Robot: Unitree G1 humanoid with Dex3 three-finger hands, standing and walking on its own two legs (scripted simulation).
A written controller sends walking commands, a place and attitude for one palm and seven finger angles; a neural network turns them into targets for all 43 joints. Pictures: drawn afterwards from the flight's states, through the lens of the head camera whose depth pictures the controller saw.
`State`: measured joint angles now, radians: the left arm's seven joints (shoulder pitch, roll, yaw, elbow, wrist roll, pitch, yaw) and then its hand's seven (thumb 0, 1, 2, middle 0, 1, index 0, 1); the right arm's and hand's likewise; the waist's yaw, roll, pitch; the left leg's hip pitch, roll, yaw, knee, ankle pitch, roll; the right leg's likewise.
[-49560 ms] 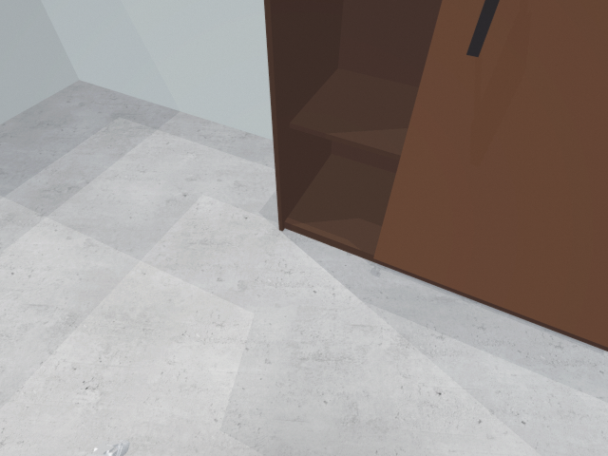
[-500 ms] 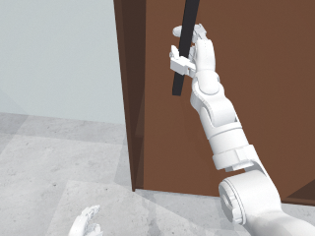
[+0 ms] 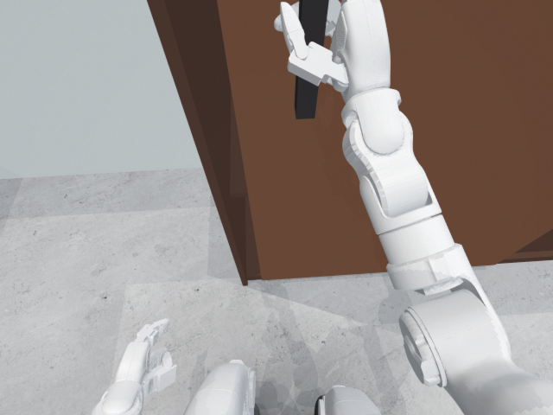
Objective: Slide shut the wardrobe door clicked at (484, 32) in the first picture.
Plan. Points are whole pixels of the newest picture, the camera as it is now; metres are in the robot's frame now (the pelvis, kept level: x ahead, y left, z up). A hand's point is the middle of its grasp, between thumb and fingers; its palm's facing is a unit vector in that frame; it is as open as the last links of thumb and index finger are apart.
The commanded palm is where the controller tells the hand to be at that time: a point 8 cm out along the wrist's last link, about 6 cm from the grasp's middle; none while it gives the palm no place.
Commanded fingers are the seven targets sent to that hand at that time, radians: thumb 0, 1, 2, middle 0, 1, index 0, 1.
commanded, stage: step sideways, sliding the door along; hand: right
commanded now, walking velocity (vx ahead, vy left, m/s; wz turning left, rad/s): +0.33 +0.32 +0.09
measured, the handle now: out of the picture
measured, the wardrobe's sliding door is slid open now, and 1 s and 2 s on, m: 0.05 0.00 0.00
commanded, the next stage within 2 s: none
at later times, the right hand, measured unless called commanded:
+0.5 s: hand (275, 44) +0.44 +0.01 +0.25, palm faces +0.19 +0.98 -0.06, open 6.5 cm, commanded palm +0.42 +0.05 +0.25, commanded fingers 0.00 -0.90 -0.90 0.45 1.40 0.45 1.40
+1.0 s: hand (233, 45) +0.44 +0.05 +0.25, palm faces +0.19 +0.98 -0.03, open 6.6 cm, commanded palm +0.41 +0.12 +0.25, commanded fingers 0.00 -0.90 -0.90 0.45 1.40 0.45 1.40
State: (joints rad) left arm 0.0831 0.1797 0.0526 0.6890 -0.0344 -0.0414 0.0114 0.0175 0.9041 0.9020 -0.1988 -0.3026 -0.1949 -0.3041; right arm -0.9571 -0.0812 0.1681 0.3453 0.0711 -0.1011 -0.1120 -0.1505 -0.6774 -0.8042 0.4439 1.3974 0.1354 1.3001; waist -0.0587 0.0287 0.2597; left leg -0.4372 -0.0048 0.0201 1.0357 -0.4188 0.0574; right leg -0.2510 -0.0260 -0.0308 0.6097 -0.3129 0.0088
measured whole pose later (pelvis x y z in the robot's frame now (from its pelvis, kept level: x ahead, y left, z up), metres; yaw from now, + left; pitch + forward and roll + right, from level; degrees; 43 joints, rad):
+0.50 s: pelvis +0.05 +0.16 +0.00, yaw -5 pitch -3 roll +0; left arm 0.04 0.21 0.06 0.65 -0.05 -0.06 0.01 0.02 0.90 0.90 -0.20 -0.30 -0.19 -0.30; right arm -0.74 -0.17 0.01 0.09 0.07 -0.03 -0.14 -0.10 -0.69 -0.84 0.49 1.40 0.22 1.24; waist -0.13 -0.02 0.24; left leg -0.35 0.07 0.05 0.76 -0.34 -0.02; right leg -0.24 -0.11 0.02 0.63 -0.31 0.08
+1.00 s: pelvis +0.09 +0.18 +0.00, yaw -6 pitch +0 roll +0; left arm 0.03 0.19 0.02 0.59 -0.05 -0.11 -0.05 0.02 0.90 0.90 -0.20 -0.30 -0.20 -0.30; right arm -0.53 -0.04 0.06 -0.23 0.01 0.03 -0.16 -0.07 -0.70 -0.81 0.47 1.40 0.23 1.15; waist -0.13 -0.05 0.19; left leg -0.33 0.02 0.05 0.67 -0.32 0.00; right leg -0.27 -0.13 -0.09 0.66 -0.35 0.04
